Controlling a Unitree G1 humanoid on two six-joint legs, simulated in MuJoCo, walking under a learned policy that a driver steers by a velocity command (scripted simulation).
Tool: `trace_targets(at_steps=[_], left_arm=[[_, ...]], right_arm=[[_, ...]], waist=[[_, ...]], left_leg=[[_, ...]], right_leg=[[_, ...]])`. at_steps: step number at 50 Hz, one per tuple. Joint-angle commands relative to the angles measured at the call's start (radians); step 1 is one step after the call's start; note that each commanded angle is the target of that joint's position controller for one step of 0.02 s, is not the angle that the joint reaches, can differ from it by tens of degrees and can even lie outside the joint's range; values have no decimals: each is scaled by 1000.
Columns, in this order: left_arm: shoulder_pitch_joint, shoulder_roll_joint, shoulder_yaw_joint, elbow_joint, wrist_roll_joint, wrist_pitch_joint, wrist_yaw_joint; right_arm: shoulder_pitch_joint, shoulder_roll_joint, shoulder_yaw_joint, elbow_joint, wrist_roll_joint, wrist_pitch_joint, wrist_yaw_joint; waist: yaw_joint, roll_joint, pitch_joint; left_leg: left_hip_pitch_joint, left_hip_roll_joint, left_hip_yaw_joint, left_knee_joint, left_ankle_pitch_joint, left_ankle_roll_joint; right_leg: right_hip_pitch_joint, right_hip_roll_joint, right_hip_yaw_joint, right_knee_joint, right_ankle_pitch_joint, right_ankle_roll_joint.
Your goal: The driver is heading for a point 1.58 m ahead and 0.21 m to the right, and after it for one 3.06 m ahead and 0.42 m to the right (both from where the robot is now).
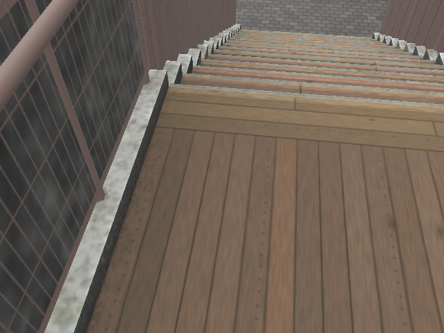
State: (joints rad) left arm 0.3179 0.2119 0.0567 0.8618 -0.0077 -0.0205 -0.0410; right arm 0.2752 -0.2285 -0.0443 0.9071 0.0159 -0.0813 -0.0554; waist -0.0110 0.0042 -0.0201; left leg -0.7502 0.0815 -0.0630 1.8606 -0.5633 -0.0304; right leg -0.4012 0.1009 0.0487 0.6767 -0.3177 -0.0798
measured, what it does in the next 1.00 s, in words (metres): goes down, turning right: left foot 0.16 m lower, then right foot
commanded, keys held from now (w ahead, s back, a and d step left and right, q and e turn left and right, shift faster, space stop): w+e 0.44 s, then w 0.56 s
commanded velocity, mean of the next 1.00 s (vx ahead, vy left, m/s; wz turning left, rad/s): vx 0.50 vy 0.00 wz -0.38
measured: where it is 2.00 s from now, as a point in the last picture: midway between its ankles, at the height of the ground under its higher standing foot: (271, 209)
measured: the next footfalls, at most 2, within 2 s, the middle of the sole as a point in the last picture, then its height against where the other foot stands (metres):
left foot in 0.38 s outside the picture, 0.16 m lower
right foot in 0.86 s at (268, 309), level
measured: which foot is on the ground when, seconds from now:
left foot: up 0.00-0.36, down 0.38-0.86, up 0.88-1.00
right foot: down 0.00-0.40, up 0.42-0.84, down 0.86-1.00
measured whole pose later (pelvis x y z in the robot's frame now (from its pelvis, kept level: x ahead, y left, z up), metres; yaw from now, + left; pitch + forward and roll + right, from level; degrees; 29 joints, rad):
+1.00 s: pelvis +0.58 -0.03 -0.14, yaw -21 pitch +2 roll +0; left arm 0.15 0.22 0.06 0.71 0.01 -0.07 -0.02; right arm 0.32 -0.23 -0.07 0.89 0.02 -0.09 0.00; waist -0.02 0.01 0.01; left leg -0.45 0.04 -0.04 1.16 -0.39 0.03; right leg -0.32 0.09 -0.01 0.44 -0.16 -0.09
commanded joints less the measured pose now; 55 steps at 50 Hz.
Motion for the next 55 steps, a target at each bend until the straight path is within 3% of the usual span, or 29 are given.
trace_targets(at_steps=[1, 3, 4, 6, 8, 10, 11, 14, 16, 19, 20, 21, 22, 23, 25, 26, 28, 30, 33, 37, 40, 42, 43, 44, 45, 46, 48, 51, 55], left_arm=[[-120, 109, 9, -138, 11, -66, 19], [-102, 158, 24, -127, 4, -54, 66], [-62, 163, 27, -112, 15, -44, 81], [46, 149, 31, -87, -16, -55, 85], [117, 102, 23, -65, -45, -55, 102], [97, 131, 32, -75, -36, -49, 106], [105, 120, 29, -70, -26, -37, 101], [128, 95, 29, -83, -34, -17, 102], [167, 97, 28, -64, -36, -13, 123], [171, 55, 10, -45, 6, 8, 81], [279, -30, -10, -3, -8, -14, 47], [364, -26, -18, -16, -50, -42, 36], [344, 14, -20, -39, -56, -64, 51], [164, 62, -23, -126, -78, -68, 70], [-40, 74, -4, -163, -80, -39, 102], [-53, 69, 7, -159, -68, -22, 99], [-48, 22, -1, -190, -31, -28, 74], [-86, -17, -6, -208, 8, -37, 49], [-281, -69, -28, -290, -6, -33, 17], [-438, -27, -10, -347, -31, -38, 9], [-416, -5, 2, -360, -31, -57, 8], [-199, 54, 26, -293, -15, -60, 4], [26, 128, 51, -233, 0, -52, 16], [81, 236, 63, -217, 6, -52, 19], [151, 166, 56, -182, 3, -48, 24], [57, 124, 44, -184, 9, -48, 34], [-110, 97, 32, -205, 11, -61, 20], [-148, 95, 33, -165, 20, -86, 7], [-75, 145, 49, -100, 1, -91, 28]], right_arm=[[-11, -115, -37, -103, -15, 4, -16], [-113, -82, -35, -158, -66, 0, -1], [-50, -55, -32, -136, -53, -10, 15], [-102, -128, -53, -163, -27, -20, 33], [-273, -112, -40, -236, -59, -44, 52], [-348, -40, -19, -267, -58, -51, 83], [-342, -28, -19, -289, -33, -46, 93], [-309, -75, -27, -309, -2, -35, 96], [-279, -99, -37, -281, -10, -36, 96], [75, -126, -66, -157, -25, -41, 88], [290, -149, -70, -96, -33, -33, 93], [398, -219, -92, -52, -18, -17, 89], [445, -266, -108, -35, -6, 0, 98], [404, -265, -121, -8, 10, 11, 90], [182, -100, -51, -42, -27, 19, 77], [99, 6, -11, -53, -6, 1, 71], [29, -34, -10, -44, -26, -5, 46], [87, -85, -16, -11, -26, -6, 17], [204, -101, -20, 44, 29, 0, -9], [325, -110, -35, 76, 16, 17, -10], [307, -131, -50, 64, 8, 30, 8], [223, -139, -45, 25, 13, 32, 28], [154, -134, -44, -16, 5, 15, 39], [280, -12, -3, -38, -23, -16, 60], [302, -72, -16, -6, 0, -43, 84], [174, -112, -36, -46, 28, -52, 80], [65, -134, -53, -82, 1, -36, 58], [78, -71, -51, -80, -8, 2, 30], [-77, -66, -45, -134, -17, -3, 37]], waist=[[-69, 2, 37], [-41, -37, 7], [-52, -64, -62], [-1, -47, -43], [43, 3, 31], [73, 7, 59], [84, -59, 30], [90, -109, 47], [121, -140, 58], [-40, -16, -64], [-96, 216, -185], [-80, 420, -221], [-91, 413, -264], [-86, 261, -235], [-30, 44, 19], [28, 23, 94], [101, 92, 129], [88, 121, 55], [9, 130, 46], [-58, 85, 134], [-28, 118, 84], [103, 101, -76], [199, 61, -211], [115, -214, -336], [161, -220, -377], [141, -167, -175], [47, -31, -36], [-22, -41, -9], [5, -66, 15]], left_leg=[[-190, 79, -101, -468, 345, 9], [44, 33, -35, -754, 555, -40], [69, 30, -56, -714, 652, -47], [-72, 21, -101, -863, 828, -28], [-27, -14, -72, -1162, 970, 12], [237, -78, -15, -1308, 1099, 14], [263, -86, -46, -1332, 1063, 11], [228, -24, -141, -1515, 987, 24], [251, 43, -169, -1670, 1072, 30], [851, 64, -72, -1469, 955, 55], [1238, 134, -77, -1169, 1141, 68], [1340, 258, -251, -1121, 1165, 150], [1341, 333, -346, -1183, 1094, 240], [1211, 367, -545, -1397, 377, 331], [773, 353, -546, -1527, 437, 333], [600, 287, -433, -1506, 500, 257], [332, 120, -181, -1528, 628, 131], [344, 89, -123, -1542, 873, 162], [510, 112, -95, -1590, 969, 157], [674, 138, -83, -1633, 909, 150], [816, 143, -45, -1488, 1252, 156], [742, 107, -23, -1208, 1384, 153], [491, 57, -4, -935, 1144, 142], [91, -108, 24, -574, 97, 93], [-31, -93, -103, -477, -17, 93], [-109, -42, -67, -509, 58, 81], [9, 12, -28, -673, 202, 66], [176, 39, -5, -780, 239, 46], [144, 41, 21, -1018, 461, 39]], right_leg=[[34, -314, 476, -312, 208, -219], [-107, -205, 320, -315, 424, -200], [-40, -221, 327, -263, 537, -209], [133, -195, 338, -186, 422, -198], [80, -127, 337, -154, 104, -172], [-113, -90, 319, -154, -78, -152], [-74, -92, 339, -83, -80, -154], [119, -100, 420, 71, -102, -136], [254, -87, 429, 200, -40, -101], [-64, 1, 322, 649, -229, -47], [-419, 64, 247, 1040, -616, -2], [-696, 60, 191, 1368, -599, 50], [-820, 9, 136, 1531, -560, 78], [-894, -66, 65, 1406, -356, 73], [-796, -127, 82, 1331, -156, 72], [-722, -142, 166, 1124, -38, 45], [-517, -124, 154, 747, 167, 36], [-362, -111, 43, 482, 387, 75], [-285, -101, -26, 135, 501, 82], [-279, -74, -75, -34, 361, 65], [-200, -34, -109, -91, 188, 5], [179, -18, -107, -210, 259, -72], [558, -159, 63, -165, 371, -148], [911, -467, 497, -158, 458, -323], [902, -495, 668, -275, 248, -379], [755, -438, 544, -317, 244, -321], [419, -349, 357, -385, 373, -215], [180, -302, 236, -467, 464, -189], [146, -258, 118, -487, 569, -156]])
Keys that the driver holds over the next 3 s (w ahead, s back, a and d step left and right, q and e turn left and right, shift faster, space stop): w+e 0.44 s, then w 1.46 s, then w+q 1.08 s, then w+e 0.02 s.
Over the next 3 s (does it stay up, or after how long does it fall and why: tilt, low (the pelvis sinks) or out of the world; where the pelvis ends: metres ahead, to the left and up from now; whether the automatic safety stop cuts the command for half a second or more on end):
stays up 1.55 -0.28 -0.16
